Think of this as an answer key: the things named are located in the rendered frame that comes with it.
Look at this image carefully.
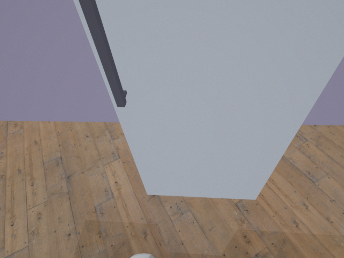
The fridge door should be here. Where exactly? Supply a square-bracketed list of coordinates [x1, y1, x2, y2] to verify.
[73, 0, 344, 200]

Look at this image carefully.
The handle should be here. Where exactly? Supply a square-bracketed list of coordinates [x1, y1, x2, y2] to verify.
[79, 0, 127, 107]

